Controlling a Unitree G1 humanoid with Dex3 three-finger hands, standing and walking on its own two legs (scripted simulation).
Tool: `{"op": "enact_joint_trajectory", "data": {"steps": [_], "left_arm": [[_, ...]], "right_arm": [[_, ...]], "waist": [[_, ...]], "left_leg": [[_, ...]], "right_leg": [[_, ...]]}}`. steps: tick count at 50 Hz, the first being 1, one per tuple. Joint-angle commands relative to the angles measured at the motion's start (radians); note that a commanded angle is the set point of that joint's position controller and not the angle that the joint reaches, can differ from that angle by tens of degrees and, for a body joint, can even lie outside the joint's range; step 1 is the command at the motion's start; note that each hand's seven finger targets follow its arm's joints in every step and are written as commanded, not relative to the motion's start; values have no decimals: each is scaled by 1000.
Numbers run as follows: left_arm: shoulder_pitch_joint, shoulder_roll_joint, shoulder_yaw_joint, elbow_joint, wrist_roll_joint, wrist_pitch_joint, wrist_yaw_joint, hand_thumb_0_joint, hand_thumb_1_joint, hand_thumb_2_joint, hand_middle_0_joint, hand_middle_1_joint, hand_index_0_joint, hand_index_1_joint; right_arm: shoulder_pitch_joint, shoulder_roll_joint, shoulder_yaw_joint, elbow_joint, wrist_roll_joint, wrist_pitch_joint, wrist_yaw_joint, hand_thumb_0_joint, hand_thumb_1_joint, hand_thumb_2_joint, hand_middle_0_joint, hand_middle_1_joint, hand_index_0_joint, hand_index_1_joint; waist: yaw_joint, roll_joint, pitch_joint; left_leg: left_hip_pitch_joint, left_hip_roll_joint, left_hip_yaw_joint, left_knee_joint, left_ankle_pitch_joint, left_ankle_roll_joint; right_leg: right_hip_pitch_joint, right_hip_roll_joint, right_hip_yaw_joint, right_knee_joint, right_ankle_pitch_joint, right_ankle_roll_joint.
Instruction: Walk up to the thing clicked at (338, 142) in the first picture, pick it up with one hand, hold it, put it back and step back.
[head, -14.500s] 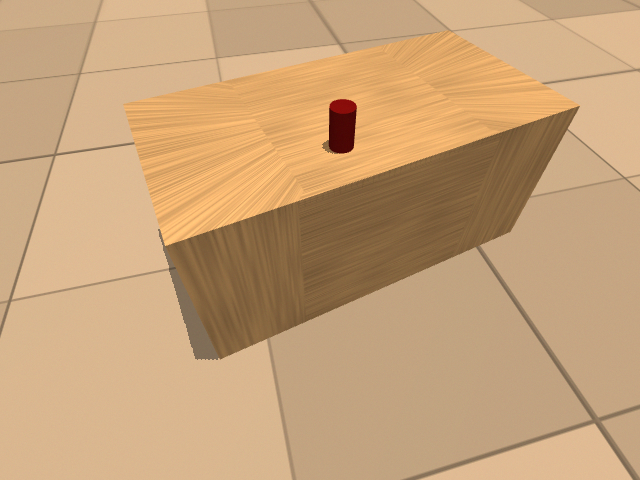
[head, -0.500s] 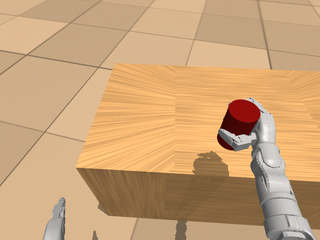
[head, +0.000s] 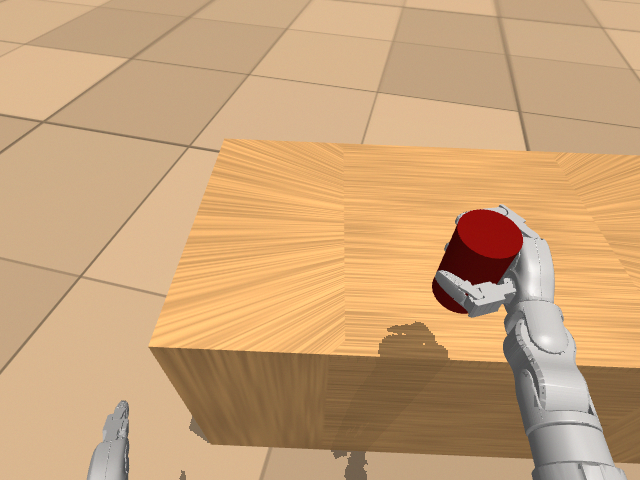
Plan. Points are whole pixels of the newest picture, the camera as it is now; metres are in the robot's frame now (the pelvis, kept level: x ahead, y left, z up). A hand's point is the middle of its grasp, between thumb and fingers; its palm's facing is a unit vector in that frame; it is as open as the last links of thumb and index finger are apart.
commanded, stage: hold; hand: right
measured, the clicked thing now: (472, 264) +0.34 -0.17 +0.11
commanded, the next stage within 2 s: none
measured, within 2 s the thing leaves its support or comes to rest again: neither
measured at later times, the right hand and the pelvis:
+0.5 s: hand (474, 266) +0.34 -0.17 +0.11, palm faces +0.17 +0.99 -0.02, open 9.8 cm; pelvis +0.01 +0.00 +0.00, yaw +0 degrees
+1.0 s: hand (480, 267) +0.33 -0.17 +0.12, palm faces +0.17 +0.98 -0.02, open 9.8 cm; pelvis +0.01 +0.00 +0.01, yaw +0 degrees
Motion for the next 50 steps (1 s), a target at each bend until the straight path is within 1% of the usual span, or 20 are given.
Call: {"op": "enact_joint_trajectory", "data": {"steps": [1,2,3,5,10,11,13,19,21,24,25,30,34,40,41,42,44,45,48,50], "left_arm": [[-96,100,31,-110,-6,-51,7,0,-531,44,-41,-55,-45,-51],[-127,150,64,-141,-4,-59,11,0,-534,47,-40,-55,-43,-52],[-125,106,36,-102,-4,-55,4,0,-530,45,-40,-55,-44,-51],[-135,143,61,-129,-4,-57,11,0,-534,45,-42,-55,-45,-52],[-126,115,38,-94,-3,-53,6,0,-532,45,-43,-56,-47,-52],[-130,151,66,-112,-4,-54,12,0,-528,43,-42,-55,-46,-50],[-133,129,41,-112,0,-54,9,0,-531,44,-44,-58,-49,-53],[-134,140,59,-83,-1,-61,14,0,-530,42,-45,-57,-49,-52],[-125,90,15,-69,-3,-56,6,0,-531,44,-45,-58,-50,-53],[-141,154,66,-83,0,-58,9,0,-522,39,-43,-59,-51,-51],[-140,114,38,-95,0,-58,5,0,-527,42,-45,-58,-51,-52],[-171,124,49,-69,0,-58,6,0,-534,47,-46,-58,-50,-54],[-150,108,39,-19,-2,-53,1,0,-533,46,-48,-58,-52,-54],[-146,138,61,-55,-1,-54,3,0,-525,39,-47,-59,-54,-52],[-133,100,42,-36,0,-51,1,0,-532,44,-47,-57,-51,-53],[-146,118,49,-34,-2,-55,4,0,-530,43,-47,-58,-52,-53],[-153,114,50,-40,2,-61,3,0,-536,47,-48,-58,-51,-55],[-144,138,70,-35,1,-61,7,0,-531,44,-48,-59,-53,-53],[-151,86,22,8,-1,-60,0,0,-527,42,-47,-60,-53,-53],[-205,149,73,-34,0,-70,6,0,-530,42,-48,-58,-53,-52]], "right_arm": [[-386,-152,-60,-331,23,-86,-6,0,-150,-1275,1244,1399,1289,1399],[-323,-160,-77,-265,21,-72,-5,0,-147,-1276,1244,1400,1289,1400],[-371,-126,-31,-349,24,-78,1,0,-147,-1275,1244,1400,1289,1400],[-312,-157,-71,-297,22,-63,-2,0,-155,-1285,1249,1407,1294,1407],[-324,-142,-56,-392,29,-57,1,0,-159,-1288,1252,1410,1299,1410],[-277,-180,-101,-337,29,-49,-3,0,-180,-1294,1270,1421,1315,1421],[-328,-142,-54,-435,31,-55,-2,0,-164,-1291,1255,1413,1301,1413],[-275,-152,-81,-349,23,-44,-5,0,-173,-1273,1242,1392,1286,1392],[-270,-127,-52,-368,19,-42,-1,0,-159,-1282,1244,1401,1291,1401],[-259,-181,-100,-391,19,-44,-4,0,-155,-1279,1243,1400,1289,1400],[-320,-135,-46,-483,22,-57,0,0,-163,-1282,1244,1400,1290,1400],[-278,-149,-72,-418,21,-47,-6,0,-151,-1282,1235,1397,1283,1397],[-230,-115,-38,-390,21,-35,-2,0,-156,-1295,1244,1409,1293,1409],[-244,-162,-94,-385,21,-41,-5,0,-164,-1296,1252,1415,1301,1414],[-294,-129,-46,-464,24,-49,-1,0,-160,-1288,1244,1404,1293,1404],[-295,-158,-82,-407,25,-45,-5,0,-169,-1282,1244,1400,1291,1400],[-314,-116,-31,-478,25,-49,0,0,-148,-1282,1233,1396,1282,1396],[-285,-132,-58,-427,26,-44,-3,0,-173,-1287,1242,1400,1289,1400],[-268,-121,-37,-380,18,-32,2,0,-163,-1289,1247,1407,1295,1407],[-278,-150,-69,-396,22,-27,-2,0,-145,-1280,1232,1395,1281,1394]], "waist": [[-6,-1,-240],[-5,30,-226],[-10,3,-236],[-2,32,-258],[-13,15,-265],[-8,49,-257],[-5,31,-266],[-1,50,-236],[-8,24,-230],[-11,21,-270],[-10,4,-294],[-17,14,-257],[-18,8,-201],[-14,30,-248],[-9,-1,-260],[-6,12,-239],[-2,-5,-252],[-3,26,-254],[-8,-7,-211],[-7,22,-237]], "left_leg": [[-11,-20,32,-106,221,0],[-8,-23,36,-109,218,-2],[-3,-21,33,-110,218,0],[16,-20,32,-117,256,-4],[38,-16,32,-117,298,-5],[44,-18,35,-121,304,-9],[45,-12,29,-123,318,-9],[35,-15,33,-134,290,-10],[39,-9,26,-137,305,-10],[60,-11,29,-134,325,-10],[66,-14,33,-130,336,-6],[68,-16,37,-131,347,-7],[57,-20,43,-142,312,-2],[76,-19,43,-141,355,-8],[74,-17,39,-140,363,-7],[66,-18,39,-142,352,-7],[71,-17,38,-146,343,-5],[65,-20,41,-146,341,-5],[58,-17,40,-152,338,-4],[62,-19,42,-153,320,-6]], "right_leg": [[183,14,0,-81,151,-24],[172,12,2,-87,144,-26],[177,13,2,-89,143,-25],[195,15,0,-82,181,-28],[211,19,-3,-82,224,-27],[213,18,-3,-86,226,-30],[225,24,-9,-83,234,-30],[219,19,-3,-93,207,-32],[215,25,-9,-92,222,-31],[241,25,-8,-96,241,-30],[260,22,-5,-97,259,-26],[243,17,-3,-97,279,-27],[219,15,-2,-113,252,-25],[257,15,-2,-105,290,-28],[270,18,-4,-106,296,-27],[262,16,-4,-107,285,-28],[269,18,-5,-113,273,-26],[272,14,-1,-111,278,-27],[249,17,-4,-116,269,-28],[257,14,-2,-120,249,-28]]}}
